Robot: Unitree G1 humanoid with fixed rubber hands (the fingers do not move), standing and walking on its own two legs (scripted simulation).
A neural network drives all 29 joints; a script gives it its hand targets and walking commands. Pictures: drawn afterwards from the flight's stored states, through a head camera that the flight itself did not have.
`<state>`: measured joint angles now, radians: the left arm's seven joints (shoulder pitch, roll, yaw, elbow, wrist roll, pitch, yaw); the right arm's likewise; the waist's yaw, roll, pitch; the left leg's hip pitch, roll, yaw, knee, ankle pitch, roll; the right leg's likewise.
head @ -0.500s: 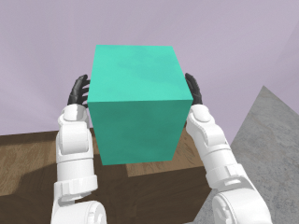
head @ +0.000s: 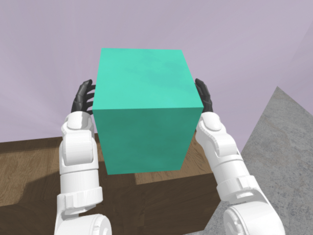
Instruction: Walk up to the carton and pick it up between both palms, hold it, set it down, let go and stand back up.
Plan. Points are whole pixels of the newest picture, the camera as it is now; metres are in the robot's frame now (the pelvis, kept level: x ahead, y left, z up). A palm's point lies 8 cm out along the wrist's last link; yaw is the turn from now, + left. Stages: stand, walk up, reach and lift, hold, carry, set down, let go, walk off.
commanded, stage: hold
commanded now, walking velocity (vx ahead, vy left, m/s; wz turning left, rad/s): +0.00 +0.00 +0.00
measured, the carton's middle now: (143, 113) +0.39 +0.00 +0.16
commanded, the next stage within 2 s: set down in 0.14 s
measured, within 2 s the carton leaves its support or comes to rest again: neither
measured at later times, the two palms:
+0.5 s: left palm (80, 105) +0.38 +0.15 +0.21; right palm (199, 104) +0.38 -0.14 +0.20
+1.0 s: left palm (91, 120) +0.41 +0.14 +0.13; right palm (195, 113) +0.41 -0.15 +0.14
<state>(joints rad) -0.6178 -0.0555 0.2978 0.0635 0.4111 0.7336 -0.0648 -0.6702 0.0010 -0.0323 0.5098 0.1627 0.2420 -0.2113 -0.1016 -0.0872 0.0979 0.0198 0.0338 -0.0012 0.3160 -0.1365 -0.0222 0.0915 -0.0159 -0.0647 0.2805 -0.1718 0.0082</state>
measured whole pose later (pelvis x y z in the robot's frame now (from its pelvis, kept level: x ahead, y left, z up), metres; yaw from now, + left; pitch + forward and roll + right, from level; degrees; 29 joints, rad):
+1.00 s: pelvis +0.05 +0.00 +0.00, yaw +0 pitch -6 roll +0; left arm -0.49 -0.08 0.26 0.20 0.34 0.41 -0.01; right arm -0.56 -0.01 -0.03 0.59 0.09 -0.11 -0.19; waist -0.07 -0.08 0.10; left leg -0.01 0.03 0.00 0.32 -0.20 -0.03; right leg 0.08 -0.02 -0.07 0.26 -0.22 0.01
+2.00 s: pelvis +0.04 +0.00 +0.00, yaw -3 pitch +1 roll +0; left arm -0.72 -0.07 0.44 0.78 0.36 0.06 0.03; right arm -0.77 0.08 -0.53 0.94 -0.32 -0.25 -0.05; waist 0.02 -0.05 0.03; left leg -0.15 0.04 0.05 0.30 -0.16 -0.03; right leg -0.10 -0.01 -0.02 0.26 -0.18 0.01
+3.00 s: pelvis +0.03 +0.00 +0.00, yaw -3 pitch +13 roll +0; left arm -0.80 -0.02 0.55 1.06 0.40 -0.17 0.05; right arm -0.83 0.10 -0.65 1.02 -0.47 -0.31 -0.06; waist 0.03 -0.05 -0.06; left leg -0.40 0.05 0.04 0.31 -0.12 -0.03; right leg -0.36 0.00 -0.03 0.30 -0.16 0.00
